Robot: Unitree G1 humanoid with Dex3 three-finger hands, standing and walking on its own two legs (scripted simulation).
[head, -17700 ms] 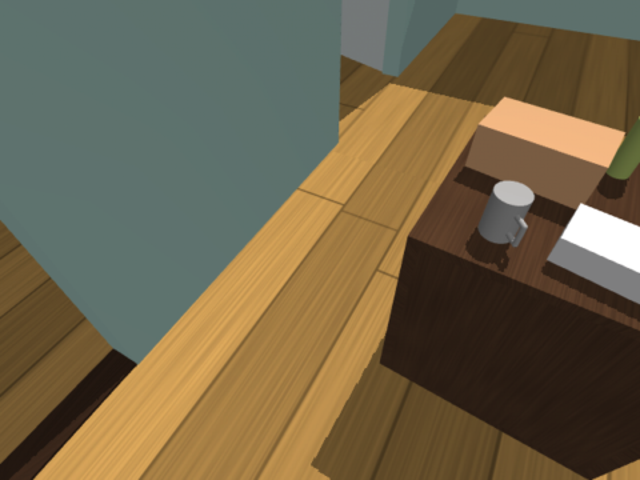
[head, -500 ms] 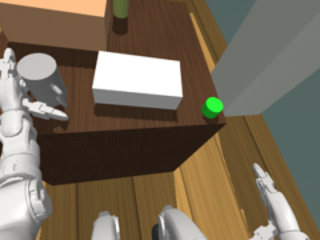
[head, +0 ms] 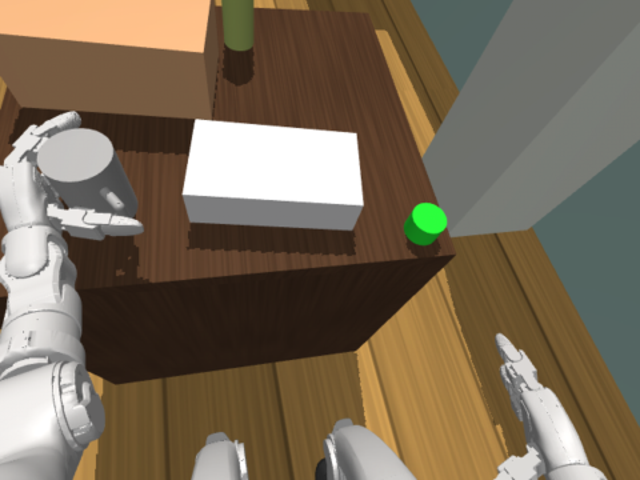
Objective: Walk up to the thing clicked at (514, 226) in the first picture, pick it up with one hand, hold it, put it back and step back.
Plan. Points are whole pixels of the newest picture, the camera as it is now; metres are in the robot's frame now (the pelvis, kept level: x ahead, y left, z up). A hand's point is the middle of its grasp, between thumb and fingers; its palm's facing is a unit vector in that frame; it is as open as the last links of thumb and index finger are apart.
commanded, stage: close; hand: left
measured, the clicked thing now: (101, 192) +0.50 +0.21 +0.01
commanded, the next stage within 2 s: settle in 0.30 s
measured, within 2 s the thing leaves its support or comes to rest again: leaves its support in 0.72 s
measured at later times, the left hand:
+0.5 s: hand (95, 183) +0.50 +0.21 +0.03, palm faces +0.18 -0.98 -0.01, open 12.7 cm
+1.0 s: hand (83, 151) +0.51 +0.21 +0.07, palm faces +0.20 -0.98 -0.02, open 12.8 cm
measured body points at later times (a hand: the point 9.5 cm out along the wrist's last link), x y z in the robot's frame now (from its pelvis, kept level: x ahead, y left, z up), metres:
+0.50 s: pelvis +0.00 +0.00 +0.00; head +0.14 +0.05 +0.42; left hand +0.49 +0.27 +0.03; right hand +0.16 -0.25 +0.00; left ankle +0.02 +0.10 -0.64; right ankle +0.00 -0.12 -0.64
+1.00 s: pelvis +0.00 +0.00 +0.02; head +0.13 +0.04 +0.45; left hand +0.50 +0.26 +0.08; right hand +0.16 -0.25 +0.01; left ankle +0.02 +0.10 -0.64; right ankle +0.00 -0.12 -0.64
